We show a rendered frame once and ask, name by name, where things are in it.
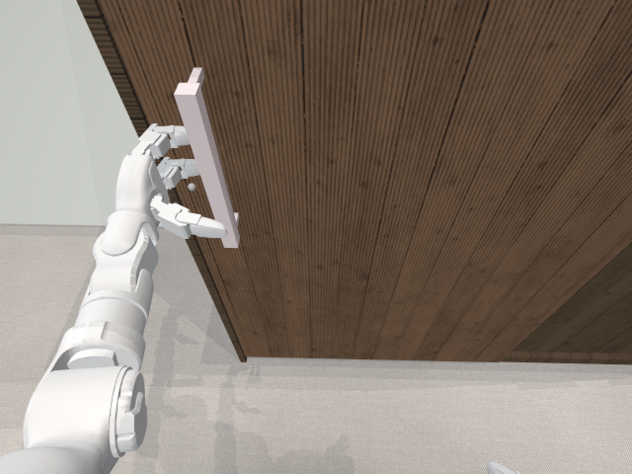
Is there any handle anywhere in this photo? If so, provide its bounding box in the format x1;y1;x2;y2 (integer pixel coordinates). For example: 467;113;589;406
174;67;240;248

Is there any wardrobe door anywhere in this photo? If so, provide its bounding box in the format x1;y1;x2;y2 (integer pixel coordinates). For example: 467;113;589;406
513;242;632;354
98;0;632;362

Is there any robot left upper arm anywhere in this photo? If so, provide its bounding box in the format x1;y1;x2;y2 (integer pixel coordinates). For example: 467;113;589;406
0;365;147;474

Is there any left robot hand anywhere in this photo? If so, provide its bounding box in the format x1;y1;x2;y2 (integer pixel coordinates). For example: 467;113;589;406
116;123;227;239

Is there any robot left forearm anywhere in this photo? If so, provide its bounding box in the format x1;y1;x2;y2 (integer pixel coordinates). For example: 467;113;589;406
23;210;159;448

